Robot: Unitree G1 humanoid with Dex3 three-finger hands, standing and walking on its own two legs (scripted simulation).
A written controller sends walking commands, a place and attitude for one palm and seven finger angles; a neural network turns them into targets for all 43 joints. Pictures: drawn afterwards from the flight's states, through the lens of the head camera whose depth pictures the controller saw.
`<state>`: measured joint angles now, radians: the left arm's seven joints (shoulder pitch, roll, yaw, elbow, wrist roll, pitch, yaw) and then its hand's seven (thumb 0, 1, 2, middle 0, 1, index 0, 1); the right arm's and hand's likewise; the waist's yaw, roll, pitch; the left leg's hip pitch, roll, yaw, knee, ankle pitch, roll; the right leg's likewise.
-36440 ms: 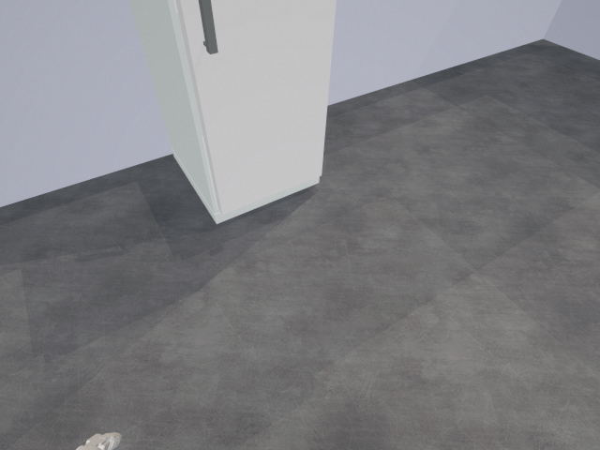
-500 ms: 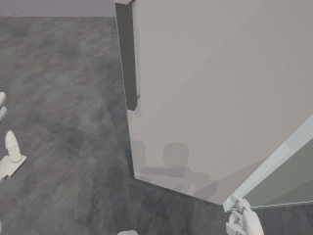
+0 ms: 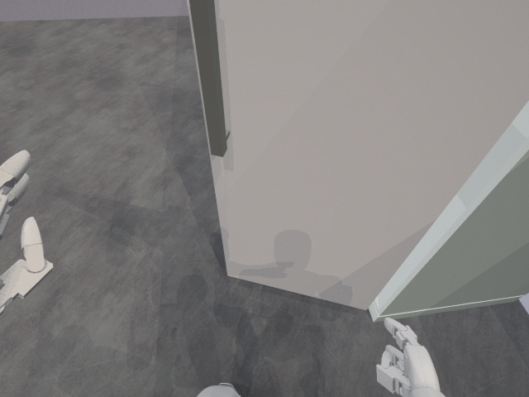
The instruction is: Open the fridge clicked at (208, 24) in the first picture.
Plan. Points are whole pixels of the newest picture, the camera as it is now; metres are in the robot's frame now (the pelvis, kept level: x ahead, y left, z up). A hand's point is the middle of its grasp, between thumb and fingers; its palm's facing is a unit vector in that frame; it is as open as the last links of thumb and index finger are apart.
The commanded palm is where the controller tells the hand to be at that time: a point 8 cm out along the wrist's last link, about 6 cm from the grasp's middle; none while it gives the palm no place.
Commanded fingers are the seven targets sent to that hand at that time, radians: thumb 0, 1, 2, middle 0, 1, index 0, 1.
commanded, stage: step back with the hand held close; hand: left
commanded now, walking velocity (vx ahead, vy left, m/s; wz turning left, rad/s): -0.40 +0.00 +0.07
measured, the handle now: (216, 77) +0.56 +0.15 +0.18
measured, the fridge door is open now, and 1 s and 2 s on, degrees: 68 68 68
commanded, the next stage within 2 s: stop stepping back and stand still in 0.10 s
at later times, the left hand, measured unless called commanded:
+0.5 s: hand out of the picture +0.06 +0.30 +0.16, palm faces +0.52 -0.76 -0.39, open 7.4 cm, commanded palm +0.02 +0.32 +0.18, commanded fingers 0.00 0.90 0.90 -0.20 -0.30 -0.20 -0.30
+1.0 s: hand out of the picture +0.04 +0.33 +0.14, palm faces +0.55 -0.75 -0.37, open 7.4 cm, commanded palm -0.02 +0.35 +0.18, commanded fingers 0.00 0.90 0.90 -0.20 -0.30 -0.20 -0.30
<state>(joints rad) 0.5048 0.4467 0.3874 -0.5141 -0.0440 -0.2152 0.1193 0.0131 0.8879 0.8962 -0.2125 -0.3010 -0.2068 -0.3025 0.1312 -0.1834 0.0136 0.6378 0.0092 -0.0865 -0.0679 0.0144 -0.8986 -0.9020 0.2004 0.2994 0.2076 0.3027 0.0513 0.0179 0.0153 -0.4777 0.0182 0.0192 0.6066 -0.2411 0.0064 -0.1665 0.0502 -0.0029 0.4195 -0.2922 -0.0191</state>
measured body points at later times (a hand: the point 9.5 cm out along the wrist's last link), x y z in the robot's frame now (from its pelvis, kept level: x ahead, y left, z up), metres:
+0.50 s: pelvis -0.11 +0.01 +0.00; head -0.13 +0.04 +0.45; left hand +0.02 +0.34 +0.18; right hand +0.04 -0.23 -0.08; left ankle -0.10 +0.11 -0.71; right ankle -0.09 -0.11 -0.74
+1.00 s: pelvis -0.13 +0.04 -0.01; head -0.15 +0.06 +0.44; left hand +0.01 +0.37 +0.16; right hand +0.04 -0.19 -0.09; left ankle -0.10 +0.14 -0.74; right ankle -0.10 -0.08 -0.73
